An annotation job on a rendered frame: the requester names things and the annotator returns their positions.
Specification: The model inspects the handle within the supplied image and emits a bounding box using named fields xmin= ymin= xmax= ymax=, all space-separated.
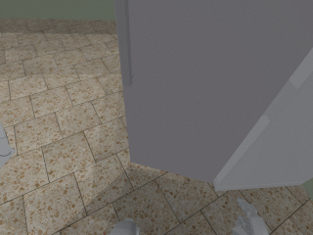
xmin=114 ymin=0 xmax=134 ymax=87

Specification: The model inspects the fridge door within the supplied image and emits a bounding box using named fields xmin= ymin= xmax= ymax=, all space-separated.
xmin=113 ymin=0 xmax=313 ymax=183

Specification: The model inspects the left robot hand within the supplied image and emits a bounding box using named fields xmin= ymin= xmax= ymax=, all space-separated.
xmin=0 ymin=122 xmax=16 ymax=168

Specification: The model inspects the left robot shin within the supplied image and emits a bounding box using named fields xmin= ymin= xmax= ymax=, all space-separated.
xmin=125 ymin=218 xmax=135 ymax=223

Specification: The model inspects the robot left thigh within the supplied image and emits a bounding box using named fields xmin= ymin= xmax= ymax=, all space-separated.
xmin=109 ymin=220 xmax=140 ymax=235

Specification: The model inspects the right robot hand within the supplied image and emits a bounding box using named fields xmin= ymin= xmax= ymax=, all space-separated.
xmin=232 ymin=198 xmax=270 ymax=235

